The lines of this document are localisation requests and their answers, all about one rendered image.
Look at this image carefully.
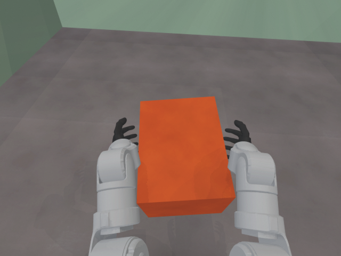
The robot left forearm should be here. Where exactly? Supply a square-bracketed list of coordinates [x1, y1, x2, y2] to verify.
[88, 139, 141, 256]

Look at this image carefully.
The robot left hand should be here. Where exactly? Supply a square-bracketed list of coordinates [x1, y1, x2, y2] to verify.
[112, 117, 139, 152]

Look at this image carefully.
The left robot upper arm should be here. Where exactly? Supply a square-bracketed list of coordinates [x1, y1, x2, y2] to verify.
[90, 236, 149, 256]

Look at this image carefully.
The robot right hand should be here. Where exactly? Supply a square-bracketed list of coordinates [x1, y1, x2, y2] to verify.
[223, 120, 251, 159]

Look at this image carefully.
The carton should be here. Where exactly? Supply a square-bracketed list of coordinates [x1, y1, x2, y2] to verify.
[137, 97, 236, 218]

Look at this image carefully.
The robot right forearm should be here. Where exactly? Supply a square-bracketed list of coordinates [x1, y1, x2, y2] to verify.
[228, 141, 292, 256]

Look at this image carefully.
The right robot upper arm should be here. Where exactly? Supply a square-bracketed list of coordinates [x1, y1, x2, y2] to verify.
[229, 242, 289, 256]

